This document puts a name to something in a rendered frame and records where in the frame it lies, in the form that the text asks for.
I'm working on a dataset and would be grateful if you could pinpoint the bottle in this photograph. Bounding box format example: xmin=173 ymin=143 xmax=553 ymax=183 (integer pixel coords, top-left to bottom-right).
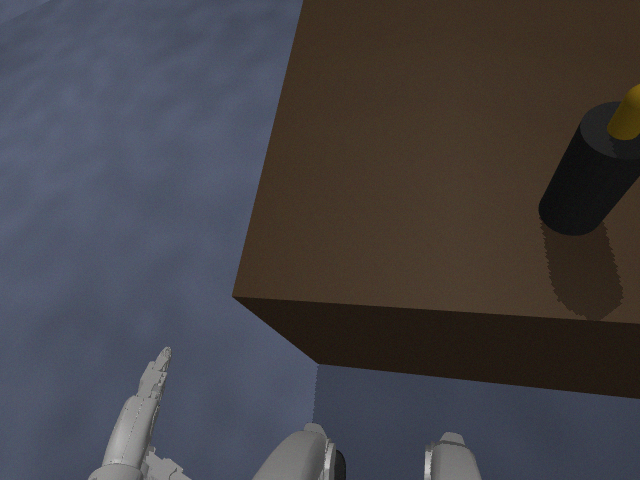
xmin=538 ymin=84 xmax=640 ymax=236

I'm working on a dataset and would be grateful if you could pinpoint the left robot arm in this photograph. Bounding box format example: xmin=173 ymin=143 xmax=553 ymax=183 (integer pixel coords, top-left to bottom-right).
xmin=88 ymin=464 xmax=143 ymax=480

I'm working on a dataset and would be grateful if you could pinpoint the left robot hand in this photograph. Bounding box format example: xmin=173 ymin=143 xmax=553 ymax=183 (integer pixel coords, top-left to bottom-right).
xmin=101 ymin=346 xmax=191 ymax=480

